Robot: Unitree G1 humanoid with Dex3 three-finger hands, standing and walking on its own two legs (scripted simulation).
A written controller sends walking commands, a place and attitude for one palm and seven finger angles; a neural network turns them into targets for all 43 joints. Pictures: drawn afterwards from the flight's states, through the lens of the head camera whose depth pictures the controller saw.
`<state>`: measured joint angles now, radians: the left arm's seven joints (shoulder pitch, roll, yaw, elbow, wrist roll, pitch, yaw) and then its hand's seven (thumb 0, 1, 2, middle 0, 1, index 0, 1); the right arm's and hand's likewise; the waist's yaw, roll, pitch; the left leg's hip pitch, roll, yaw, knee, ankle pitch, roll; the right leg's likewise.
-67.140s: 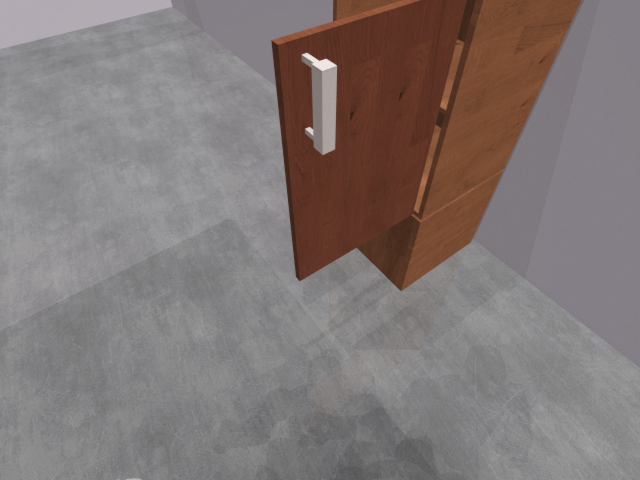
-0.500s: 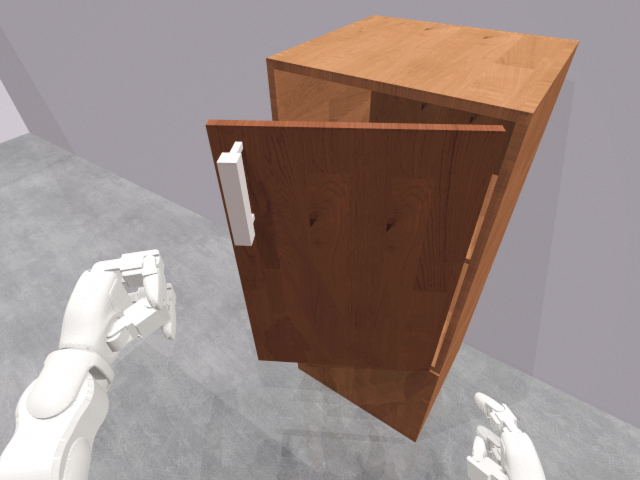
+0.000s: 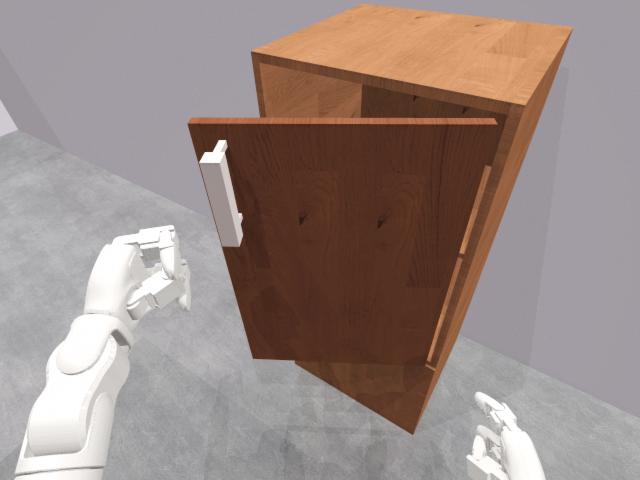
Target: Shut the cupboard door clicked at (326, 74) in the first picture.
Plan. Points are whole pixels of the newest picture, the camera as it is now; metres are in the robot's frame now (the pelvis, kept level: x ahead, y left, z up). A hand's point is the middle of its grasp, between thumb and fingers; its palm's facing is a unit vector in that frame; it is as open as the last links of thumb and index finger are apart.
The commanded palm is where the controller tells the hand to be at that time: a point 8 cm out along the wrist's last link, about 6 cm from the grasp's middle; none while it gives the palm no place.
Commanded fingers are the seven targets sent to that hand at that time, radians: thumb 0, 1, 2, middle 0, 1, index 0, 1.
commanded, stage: bring the fist close to the handle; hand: left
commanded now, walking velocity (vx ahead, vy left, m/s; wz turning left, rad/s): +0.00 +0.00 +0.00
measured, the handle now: (227, 193) +0.44 +0.18 +0.16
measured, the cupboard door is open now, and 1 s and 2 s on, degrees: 30 30 12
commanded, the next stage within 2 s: push the door shut along its arc in 1.02 s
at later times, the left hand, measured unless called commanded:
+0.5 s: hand (210, 239) +0.34 +0.17 +0.17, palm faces +0.06 -1.00 -0.03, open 3.1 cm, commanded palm +0.32 +0.21 +0.16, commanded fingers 0.00 0.90 0.90 -1.30 -1.50 -1.30 -1.50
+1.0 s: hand (219, 232) +0.35 +0.16 +0.17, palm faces +0.09 -1.00 -0.03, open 3.1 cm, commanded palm +0.32 +0.21 +0.16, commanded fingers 0.00 0.90 0.90 -1.30 -1.50 -1.30 -1.50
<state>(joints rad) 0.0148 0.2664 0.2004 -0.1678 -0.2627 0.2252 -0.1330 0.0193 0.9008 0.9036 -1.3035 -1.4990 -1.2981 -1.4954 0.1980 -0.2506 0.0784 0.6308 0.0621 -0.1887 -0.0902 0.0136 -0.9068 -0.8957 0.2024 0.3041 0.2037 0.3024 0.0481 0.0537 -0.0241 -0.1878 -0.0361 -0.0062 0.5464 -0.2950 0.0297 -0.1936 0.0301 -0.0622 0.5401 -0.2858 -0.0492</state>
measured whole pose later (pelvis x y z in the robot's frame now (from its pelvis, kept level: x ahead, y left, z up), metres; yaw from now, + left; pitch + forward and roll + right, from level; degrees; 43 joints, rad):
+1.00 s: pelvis +0.01 +0.01 +0.00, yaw -1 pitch -3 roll +0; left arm -0.26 0.21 0.14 0.08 -0.19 0.23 -0.01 0.02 0.90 0.91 -1.30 -1.50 -1.30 -1.50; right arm 0.19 -0.25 0.07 0.63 0.06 -0.04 -0.07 0.01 -0.91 -0.90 0.20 0.30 0.20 0.30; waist 0.03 0.05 -0.01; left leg -0.16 -0.04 0.01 0.51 -0.29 0.04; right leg -0.18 0.03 -0.04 0.51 -0.28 -0.04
